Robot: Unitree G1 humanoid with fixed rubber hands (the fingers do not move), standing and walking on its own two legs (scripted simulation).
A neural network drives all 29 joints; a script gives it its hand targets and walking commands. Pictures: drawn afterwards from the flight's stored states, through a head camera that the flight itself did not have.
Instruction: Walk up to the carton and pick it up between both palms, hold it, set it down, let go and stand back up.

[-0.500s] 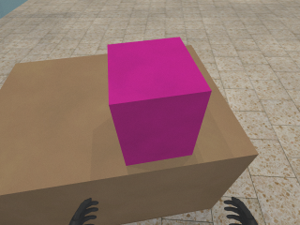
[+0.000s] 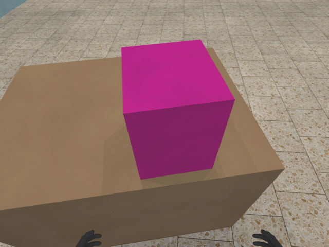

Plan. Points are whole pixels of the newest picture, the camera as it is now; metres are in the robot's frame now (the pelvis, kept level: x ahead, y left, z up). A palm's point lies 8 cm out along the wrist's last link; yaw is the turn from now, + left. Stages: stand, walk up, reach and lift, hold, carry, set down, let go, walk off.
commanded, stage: stand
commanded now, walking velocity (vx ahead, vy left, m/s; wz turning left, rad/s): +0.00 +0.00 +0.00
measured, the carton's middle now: (169, 111) +0.47 +0.01 +0.06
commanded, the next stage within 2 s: walk up in 1.56 s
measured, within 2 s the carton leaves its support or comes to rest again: neither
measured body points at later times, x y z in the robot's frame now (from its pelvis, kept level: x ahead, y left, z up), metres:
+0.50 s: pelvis -0.01 +0.00 +0.00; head +0.01 +0.00 +0.45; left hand +0.10 +0.25 -0.11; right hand +0.11 -0.24 -0.11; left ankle +0.01 +0.12 -0.72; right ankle +0.01 -0.12 -0.72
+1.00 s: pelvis -0.01 +0.00 +0.00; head +0.00 +0.00 +0.45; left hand +0.09 +0.25 -0.11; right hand +0.10 -0.25 -0.11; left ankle +0.01 +0.12 -0.72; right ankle +0.01 -0.12 -0.72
